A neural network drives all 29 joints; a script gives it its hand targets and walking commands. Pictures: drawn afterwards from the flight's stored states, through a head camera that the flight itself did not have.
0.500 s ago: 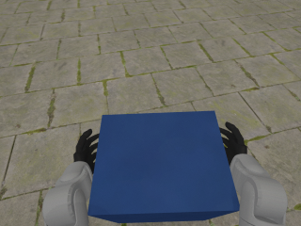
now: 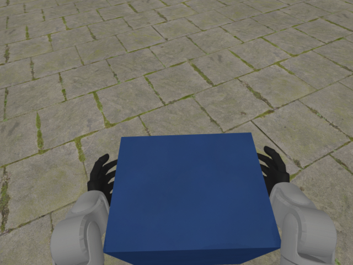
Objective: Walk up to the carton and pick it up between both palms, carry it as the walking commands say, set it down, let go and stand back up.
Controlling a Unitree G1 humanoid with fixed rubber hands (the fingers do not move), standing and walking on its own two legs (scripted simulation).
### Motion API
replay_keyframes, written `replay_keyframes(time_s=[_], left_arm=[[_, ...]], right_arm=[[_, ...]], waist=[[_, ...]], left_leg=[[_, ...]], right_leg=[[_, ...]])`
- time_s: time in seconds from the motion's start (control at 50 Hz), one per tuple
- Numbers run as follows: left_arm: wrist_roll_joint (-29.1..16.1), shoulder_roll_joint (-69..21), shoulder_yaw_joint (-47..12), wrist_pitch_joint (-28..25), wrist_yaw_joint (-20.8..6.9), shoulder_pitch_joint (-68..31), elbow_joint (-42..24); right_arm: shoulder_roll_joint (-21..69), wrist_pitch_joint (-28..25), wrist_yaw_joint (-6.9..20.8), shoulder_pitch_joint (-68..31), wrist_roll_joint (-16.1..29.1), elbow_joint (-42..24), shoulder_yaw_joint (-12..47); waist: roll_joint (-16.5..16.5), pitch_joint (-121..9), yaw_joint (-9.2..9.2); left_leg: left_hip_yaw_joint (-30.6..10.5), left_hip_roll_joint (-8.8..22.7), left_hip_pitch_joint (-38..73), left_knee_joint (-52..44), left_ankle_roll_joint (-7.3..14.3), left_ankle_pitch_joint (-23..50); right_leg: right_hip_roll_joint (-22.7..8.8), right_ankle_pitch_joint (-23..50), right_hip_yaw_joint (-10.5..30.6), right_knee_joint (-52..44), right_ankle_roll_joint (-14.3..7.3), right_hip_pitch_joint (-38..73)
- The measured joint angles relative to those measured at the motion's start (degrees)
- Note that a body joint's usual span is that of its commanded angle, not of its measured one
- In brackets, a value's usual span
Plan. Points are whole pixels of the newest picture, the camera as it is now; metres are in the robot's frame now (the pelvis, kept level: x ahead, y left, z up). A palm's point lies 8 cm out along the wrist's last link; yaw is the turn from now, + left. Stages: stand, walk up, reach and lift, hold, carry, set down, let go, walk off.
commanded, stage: carry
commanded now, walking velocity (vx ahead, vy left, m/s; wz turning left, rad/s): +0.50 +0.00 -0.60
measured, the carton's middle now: (187, 208) +0.23 +0.00 +0.01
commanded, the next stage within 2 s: none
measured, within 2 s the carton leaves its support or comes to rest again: neither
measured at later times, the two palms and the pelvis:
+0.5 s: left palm (156, 82) +0.58 +0.09 +0.09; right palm (276, 95) +0.49 -0.24 +0.10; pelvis +0.31 -0.02 +0.00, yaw -16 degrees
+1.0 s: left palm (208, 27) +0.91 -0.10 +0.10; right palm (300, 45) +0.71 -0.38 +0.12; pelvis +0.61 -0.10 +0.01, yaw -37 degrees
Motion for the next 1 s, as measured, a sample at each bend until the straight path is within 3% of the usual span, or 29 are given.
replay_keyframes(time_s=[0.06,0.14,0.16,0.2,0.24,0.28,0.44,0.5,0.52,0.56,0.6,0.64,0.72,0.8,0.82,0.84,0.86,0.92,1.0], left_arm=[[0.00,-0.01,-0.10,-0.98,-0.09,0.04,0.00],[0.00,-0.02,-0.17,-1.59,-0.15,0.02,0.01],[0.00,-0.01,-0.15,-1.60,-0.15,0.04,-0.07],[0.00,0.18,0.19,-1.40,-0.25,0.09,-0.30],[0.00,0.30,0.22,-0.86,-0.25,0.13,-0.34],[0.00,0.33,0.24,-0.66,-0.24,0.01,-0.40],[0.00,0.35,0.40,-0.33,-0.13,-0.99,-0.42],[0.01,0.37,0.64,0.30,-0.08,-1.75,-0.43],[0.01,0.36,0.76,0.67,-0.06,-2.25,-0.42],[-0.01,-0.04,0.28,0.07,0.06,-1.84,0.46],[0.00,-0.05,0.04,-0.11,0.13,-0.25,0.47],[0.00,-0.08,0.05,-0.04,0.06,0.40,0.44],[0.00,-0.06,-0.11,-0.87,-0.04,0.30,0.43],[0.00,-0.03,-0.22,-1.65,-0.10,0.02,0.42],[0.01,0.00,-0.17,-1.65,-0.10,-0.11,0.30],[0.00,0.07,-0.03,-1.52,-0.12,-0.34,0.24],[0.00,0.19,0.15,-1.16,-0.14,-0.62,0.28],[0.00,0.22,0.25,-0.68,-0.14,-0.74,0.20],[0.00,0.24,0.40,-0.52,-0.14,-1.58,0.16]], right_arm=[[-0.01,-0.96,0.20,0.01,0.02,-0.01,0.00],[-0.04,-1.60,0.26,0.03,0.10,-0.02,0.00],[-0.03,-1.66,0.27,0.03,0.17,-0.01,0.01],[0.01,-1.82,0.24,0.03,0.21,0.31,0.41],[0.04,-1.81,0.16,0.28,0.26,0.61,0.50],[0.07,-1.82,0.14,0.36,0.26,0.59,0.51],[0.01,-2.41,0.14,0.37,0.26,0.59,0.52],[0.01,-2.41,0.13,0.36,0.24,0.62,0.52],[0.00,-2.46,0.11,0.36,0.24,0.60,0.49],[-0.99,-2.12,0.12,0.33,0.31,0.68,0.47],[-0.59,-0.82,0.09,0.37,0.10,0.60,0.43],[0.16,-0.47,0.10,0.77,-0.14,0.52,0.16],[0.04,-1.43,0.17,0.82,0.02,0.46,0.16],[0.00,-2.49,0.28,0.86,0.09,0.44,0.14],[0.01,-2.69,0.29,0.84,0.19,0.46,0.15],[0.04,-2.83,0.29,0.83,0.28,0.52,0.18],[0.06,-2.94,0.28,0.83,0.33,0.82,0.26],[0.10,-2.78,0.20,0.84,0.37,0.90,0.27],[0.07,-3.35,0.18,0.82,0.37,0.89,0.28]], waist=[[-1.22,-0.04,-0.02],[-2.27,-0.47,-0.12],[-2.23,-0.63,-0.14],[-2.69,-0.46,-0.20],[-3.04,-0.49,-0.31],[-2.63,-0.56,-0.29],[-1.28,-0.63,-0.25],[-1.11,-0.71,-0.14],[-1.99,-0.66,-0.06],[-0.29,-0.24,0.43],[0.75,-0.31,0.43],[0.50,-0.39,0.33],[-0.80,-0.47,0.27],[-1.70,-0.64,0.16],[-1.56,-0.70,0.17],[-1.70,-0.60,0.15],[-2.40,-0.52,0.09],[-2.73,-0.60,0.05],[-2.64,-0.60,0.10]], left_leg=[[-0.04,-0.04,-2.48,-11.93,0.00,1.17],[0.30,-0.61,-1.70,-27.41,0.00,8.09],[0.80,-0.80,-0.12,-32.05,0.17,10.38],[2.39,-0.58,2.39,-33.84,2.41,21.99],[4.63,-0.14,5.21,-33.97,4.05,19.64],[6.10,0.70,8.80,-36.01,4.26,16.52],[8.83,3.36,21.47,-40.78,1.38,9.90],[9.33,4.41,23.52,-36.23,0.26,5.06],[9.25,4.72,22.10,-29.81,0.24,3.04],[4.17,5.28,15.59,-10.82,0.26,1.09],[0.06,2.37,7.85,3.40,0.24,-1.04],[-0.47,0.89,2.08,5.48,0.24,-1.11],[-0.60,0.54,-4.57,-7.39,0.25,1.33],[-0.02,0.09,-4.30,-25.23,0.25,10.42],[0.59,-0.01,-2.62,-30.00,0.43,12.81],[1.35,0.06,-1.14,-31.20,1.62,19.28],[2.72,0.05,-0.16,-30.34,3.16,21.17],[6.20,0.66,5.37,-32.25,5.14,16.79],[8.84,1.29,13.41,-39.05,4.72,15.50]], right_leg=[[0.04,-1.03,3.49,-3.06,0.00,3.99],[0.10,-4.44,7.40,-3.81,0.27,7.76],[0.22,-5.88,7.81,-2.51,0.33,8.08],[0.06,-7.90,6.47,7.20,0.34,5.54],[0.00,-9.15,4.63,20.38,0.34,0.14],[-0.89,-8.79,1.95,24.97,0.35,-3.80],[-4.77,-1.20,-5.11,13.59,0.35,-9.31],[-4.25,0.57,-7.83,7.35,0.34,-8.33],[-3.97,1.00,-7.28,3.89,0.29,-6.81],[-2.75,0.97,-6.58,7.08,0.19,-6.23],[-1.52,-1.99,-4.84,7.30,0.18,-4.86],[-0.83,-2.58,-2.68,4.11,0.19,-2.00],[-0.48,-2.82,1.37,-2.10,0.19,3.97],[-0.47,-5.94,5.51,-3.59,0.32,8.66],[-0.43,-7.52,5.80,-1.80,0.34,8.98],[-0.59,-9.35,5.63,2.52,0.34,8.36],[-0.80,-10.41,5.32,9.62,0.34,6.17],[-0.92,-10.34,2.77,27.59,0.35,-1.57],[-3.74,-5.17,-1.27,28.41,0.35,-8.28]])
